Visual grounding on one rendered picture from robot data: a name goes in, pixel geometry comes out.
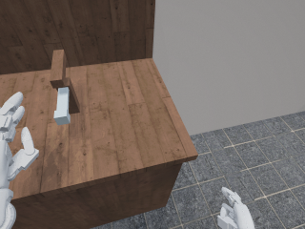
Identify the robot right hand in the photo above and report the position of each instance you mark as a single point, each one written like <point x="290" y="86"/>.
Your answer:
<point x="238" y="217"/>

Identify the robot left hand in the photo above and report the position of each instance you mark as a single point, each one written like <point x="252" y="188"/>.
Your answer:
<point x="10" y="115"/>

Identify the counter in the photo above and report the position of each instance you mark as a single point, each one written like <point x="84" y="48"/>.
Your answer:
<point x="122" y="151"/>

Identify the left robot forearm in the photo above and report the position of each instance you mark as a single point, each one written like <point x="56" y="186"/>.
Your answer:
<point x="7" y="210"/>

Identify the tap lever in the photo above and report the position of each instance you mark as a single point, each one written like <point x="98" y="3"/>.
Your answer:
<point x="61" y="115"/>

